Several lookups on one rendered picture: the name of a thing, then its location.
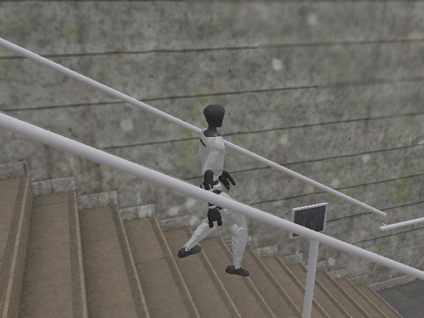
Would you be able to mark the robot right shin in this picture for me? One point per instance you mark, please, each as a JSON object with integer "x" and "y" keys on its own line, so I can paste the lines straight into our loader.
{"x": 239, "y": 244}

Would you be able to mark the robot left hand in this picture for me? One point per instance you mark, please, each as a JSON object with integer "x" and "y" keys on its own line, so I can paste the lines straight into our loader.
{"x": 223, "y": 179}

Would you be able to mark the robot right thigh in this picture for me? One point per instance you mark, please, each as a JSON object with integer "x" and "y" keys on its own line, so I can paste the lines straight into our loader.
{"x": 237, "y": 218}

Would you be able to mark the robot right hand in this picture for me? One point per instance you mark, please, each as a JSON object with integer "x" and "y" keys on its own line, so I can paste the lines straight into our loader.
{"x": 214, "y": 215}

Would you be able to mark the right robot forearm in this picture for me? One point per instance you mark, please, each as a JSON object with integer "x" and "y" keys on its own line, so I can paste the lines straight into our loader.
{"x": 208, "y": 179}

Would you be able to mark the right robot upper arm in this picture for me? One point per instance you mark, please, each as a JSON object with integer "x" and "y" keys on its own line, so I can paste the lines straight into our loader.
{"x": 217, "y": 147}

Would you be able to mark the left robot upper arm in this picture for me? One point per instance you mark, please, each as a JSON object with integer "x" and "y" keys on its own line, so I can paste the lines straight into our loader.
{"x": 199, "y": 154}

